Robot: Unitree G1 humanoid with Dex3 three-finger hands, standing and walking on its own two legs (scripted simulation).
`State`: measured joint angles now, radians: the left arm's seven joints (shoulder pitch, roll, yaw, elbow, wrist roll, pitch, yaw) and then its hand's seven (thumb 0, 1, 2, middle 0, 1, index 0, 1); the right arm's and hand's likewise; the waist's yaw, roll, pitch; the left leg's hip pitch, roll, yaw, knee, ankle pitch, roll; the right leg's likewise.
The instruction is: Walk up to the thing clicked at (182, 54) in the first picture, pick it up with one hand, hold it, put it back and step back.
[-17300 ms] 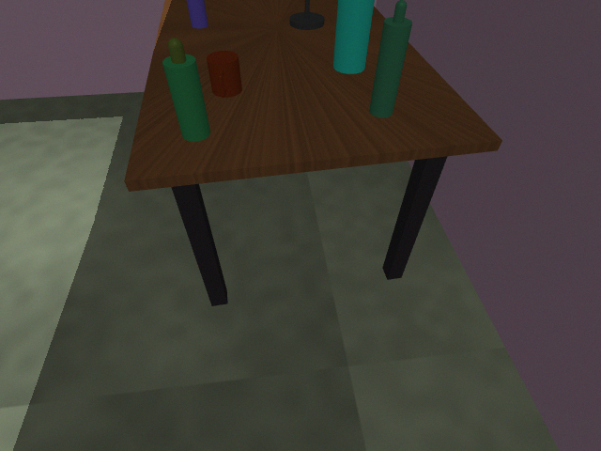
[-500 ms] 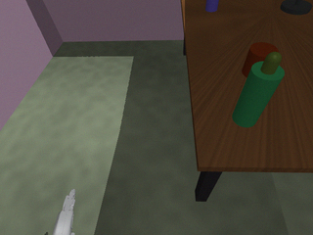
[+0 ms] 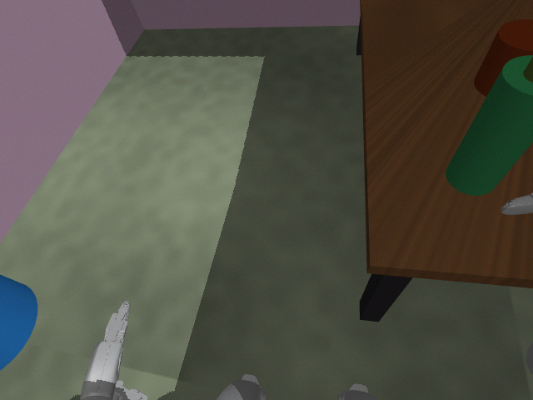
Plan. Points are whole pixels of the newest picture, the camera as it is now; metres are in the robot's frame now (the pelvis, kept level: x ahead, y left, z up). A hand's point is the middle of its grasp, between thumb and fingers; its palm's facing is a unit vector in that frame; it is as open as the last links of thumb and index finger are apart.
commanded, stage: close in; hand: right
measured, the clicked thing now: (507, 122) +0.49 -0.25 +0.13
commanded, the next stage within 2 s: rest palm in 0.38 s
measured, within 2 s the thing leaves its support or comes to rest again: neither
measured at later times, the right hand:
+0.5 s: hand (504, 158) +0.46 -0.25 +0.09, palm faces +0.25 +0.97 +0.05, open 17.5 cm
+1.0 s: hand (500, 145) +0.48 -0.25 +0.09, palm faces +0.26 +0.97 +0.01, open 15.9 cm
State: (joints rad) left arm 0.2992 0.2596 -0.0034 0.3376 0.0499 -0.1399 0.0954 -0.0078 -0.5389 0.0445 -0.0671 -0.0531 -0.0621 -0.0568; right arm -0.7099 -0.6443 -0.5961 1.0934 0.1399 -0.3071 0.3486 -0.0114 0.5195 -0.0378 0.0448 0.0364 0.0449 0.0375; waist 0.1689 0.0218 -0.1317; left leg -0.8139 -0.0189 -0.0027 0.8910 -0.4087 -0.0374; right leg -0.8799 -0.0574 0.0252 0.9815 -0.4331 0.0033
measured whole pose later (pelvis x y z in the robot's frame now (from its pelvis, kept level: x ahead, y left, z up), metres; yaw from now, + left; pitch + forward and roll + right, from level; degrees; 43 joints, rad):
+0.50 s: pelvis -0.01 +0.01 -0.01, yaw -1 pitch +17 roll +2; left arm 0.38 0.24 0.04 0.21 0.02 -0.07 0.02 -0.01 -0.52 0.03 -0.06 -0.05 -0.07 -0.05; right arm -0.75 -0.51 -0.50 1.03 0.09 -0.27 0.16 -0.01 0.54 -0.04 0.03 0.04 0.03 0.04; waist 0.15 0.02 -0.14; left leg -0.82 -0.01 0.00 0.96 -0.43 -0.03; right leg -0.87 -0.05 0.03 1.01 -0.43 0.01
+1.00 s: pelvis -0.01 +0.00 +0.00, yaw -1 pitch +18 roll +2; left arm 0.38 0.23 0.03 0.16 0.03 -0.05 0.00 -0.01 -0.55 0.05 -0.06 -0.05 -0.05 -0.05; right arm -0.78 -0.51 -0.49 1.01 0.07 -0.26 0.12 -0.01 0.51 -0.06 0.38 0.20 0.38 0.20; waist 0.16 0.01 -0.12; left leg -0.82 -0.01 -0.01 0.94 -0.43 -0.03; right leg -0.87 -0.04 0.02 1.00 -0.43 0.01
